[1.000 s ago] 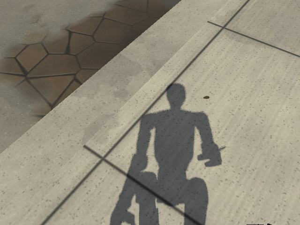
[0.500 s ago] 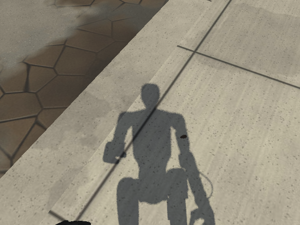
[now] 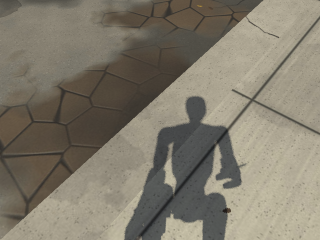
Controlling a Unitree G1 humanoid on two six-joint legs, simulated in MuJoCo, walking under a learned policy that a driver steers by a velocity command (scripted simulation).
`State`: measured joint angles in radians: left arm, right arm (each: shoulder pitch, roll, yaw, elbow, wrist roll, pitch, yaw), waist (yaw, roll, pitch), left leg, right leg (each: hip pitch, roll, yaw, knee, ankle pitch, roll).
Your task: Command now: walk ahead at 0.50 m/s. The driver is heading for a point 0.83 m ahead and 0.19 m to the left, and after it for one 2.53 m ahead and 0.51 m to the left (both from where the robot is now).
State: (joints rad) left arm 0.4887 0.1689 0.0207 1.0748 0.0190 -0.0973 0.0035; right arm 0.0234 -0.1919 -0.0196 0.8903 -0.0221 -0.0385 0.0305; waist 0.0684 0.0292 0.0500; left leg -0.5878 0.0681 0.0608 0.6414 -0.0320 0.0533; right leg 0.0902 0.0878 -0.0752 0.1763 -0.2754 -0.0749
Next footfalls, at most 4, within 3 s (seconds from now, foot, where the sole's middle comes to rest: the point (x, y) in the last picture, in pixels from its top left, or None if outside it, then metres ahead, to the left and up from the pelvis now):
0.10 left None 0.22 0.10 -0.78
0.66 right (196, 229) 0.52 -0.08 -0.78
1.12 left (145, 202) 0.62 0.15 -0.78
1.64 right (189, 204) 0.62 -0.05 -0.78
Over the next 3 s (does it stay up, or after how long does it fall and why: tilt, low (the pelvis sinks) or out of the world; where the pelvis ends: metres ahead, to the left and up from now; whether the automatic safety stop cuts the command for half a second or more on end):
stays up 0.98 0.34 -0.01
